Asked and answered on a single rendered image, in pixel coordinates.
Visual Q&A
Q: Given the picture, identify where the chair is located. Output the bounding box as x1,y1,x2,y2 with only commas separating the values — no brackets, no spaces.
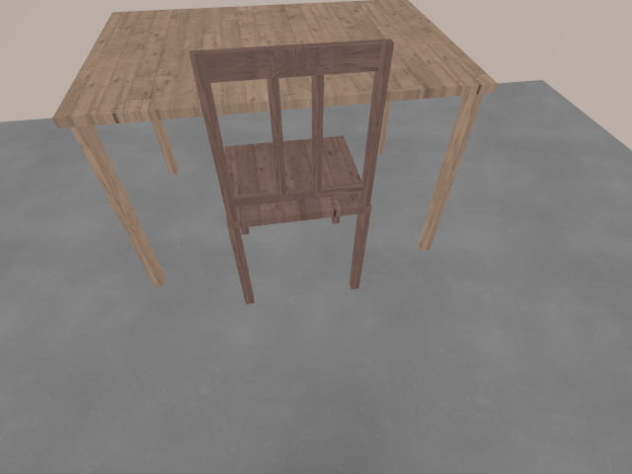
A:
190,39,394,304

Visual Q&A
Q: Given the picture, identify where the table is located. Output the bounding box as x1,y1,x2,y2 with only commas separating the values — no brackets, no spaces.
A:
52,0,498,286

